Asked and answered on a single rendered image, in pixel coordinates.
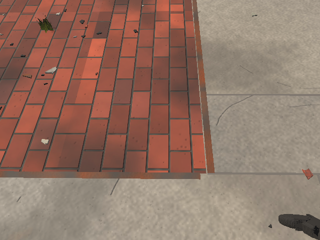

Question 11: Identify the robot right hand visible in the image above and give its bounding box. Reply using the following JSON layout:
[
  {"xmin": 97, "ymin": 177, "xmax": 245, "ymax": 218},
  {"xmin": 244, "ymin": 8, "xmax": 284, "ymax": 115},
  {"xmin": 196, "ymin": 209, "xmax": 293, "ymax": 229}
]
[{"xmin": 278, "ymin": 214, "xmax": 320, "ymax": 240}]

